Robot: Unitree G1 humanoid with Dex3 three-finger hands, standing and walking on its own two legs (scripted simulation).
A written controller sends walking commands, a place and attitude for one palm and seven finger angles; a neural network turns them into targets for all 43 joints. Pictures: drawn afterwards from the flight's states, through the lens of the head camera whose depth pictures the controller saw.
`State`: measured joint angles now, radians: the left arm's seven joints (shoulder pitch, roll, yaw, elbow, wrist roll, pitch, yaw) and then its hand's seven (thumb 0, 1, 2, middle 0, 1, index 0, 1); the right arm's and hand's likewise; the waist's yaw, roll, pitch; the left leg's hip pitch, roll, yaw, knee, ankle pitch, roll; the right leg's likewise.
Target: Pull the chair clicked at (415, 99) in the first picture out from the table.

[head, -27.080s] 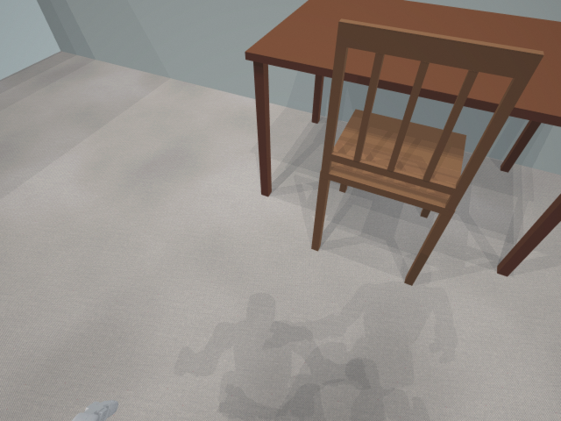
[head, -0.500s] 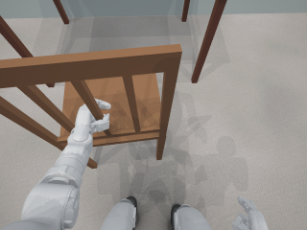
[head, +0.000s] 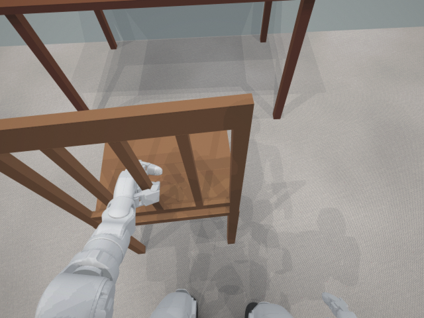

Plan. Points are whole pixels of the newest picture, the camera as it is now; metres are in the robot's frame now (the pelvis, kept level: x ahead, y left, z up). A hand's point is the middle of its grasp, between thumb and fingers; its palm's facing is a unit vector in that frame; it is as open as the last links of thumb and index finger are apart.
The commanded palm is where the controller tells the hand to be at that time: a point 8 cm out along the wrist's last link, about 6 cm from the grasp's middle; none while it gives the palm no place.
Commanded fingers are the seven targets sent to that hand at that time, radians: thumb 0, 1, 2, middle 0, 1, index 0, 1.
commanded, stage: stop walking, hand still on the chair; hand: left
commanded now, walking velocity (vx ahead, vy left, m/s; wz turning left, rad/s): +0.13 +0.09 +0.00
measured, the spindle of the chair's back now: (143, 181) +0.38 +0.17 -0.05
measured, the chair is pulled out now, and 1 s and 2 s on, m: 0.52 0.63 0.63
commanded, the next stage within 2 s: open the thumb and straighten the fingers in 0.82 s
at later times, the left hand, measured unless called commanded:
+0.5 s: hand (153, 242) +0.25 +0.13 -0.06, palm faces -0.01 -0.98 -0.19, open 5.4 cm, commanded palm +0.24 +0.18 -0.05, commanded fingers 0.00 0.90 0.90 -0.50 -1.45 -0.50 -1.45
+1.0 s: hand (153, 243) +0.25 +0.13 -0.06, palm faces -0.01 -0.98 -0.17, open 5.5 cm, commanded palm +0.23 +0.19 -0.04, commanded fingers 0.00 0.30 0.61 -0.50 -1.45 -0.50 -1.45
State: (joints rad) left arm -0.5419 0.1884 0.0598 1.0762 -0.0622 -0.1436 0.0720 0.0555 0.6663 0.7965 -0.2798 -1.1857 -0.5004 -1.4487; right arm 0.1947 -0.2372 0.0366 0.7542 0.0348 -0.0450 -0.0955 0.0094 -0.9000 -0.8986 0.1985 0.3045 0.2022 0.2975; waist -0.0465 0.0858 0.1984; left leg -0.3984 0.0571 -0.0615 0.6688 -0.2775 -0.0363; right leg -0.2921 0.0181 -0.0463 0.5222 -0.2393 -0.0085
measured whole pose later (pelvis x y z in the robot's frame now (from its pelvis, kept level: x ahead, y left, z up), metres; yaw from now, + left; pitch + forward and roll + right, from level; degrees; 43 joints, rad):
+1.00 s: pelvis +0.01 +0.00 +0.01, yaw +0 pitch +1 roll +0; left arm 0.01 0.13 -0.06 0.67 -0.04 -0.07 0.08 0.05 0.64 0.81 -0.25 -1.24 -0.50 -1.45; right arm 0.22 -0.23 0.03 0.70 0.03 -0.01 -0.10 0.01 -0.90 -0.90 0.20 0.30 0.20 0.30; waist -0.04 0.03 -0.02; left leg -0.24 0.03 0.00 0.46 -0.23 -0.03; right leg -0.25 -0.02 -0.02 0.48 -0.24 0.01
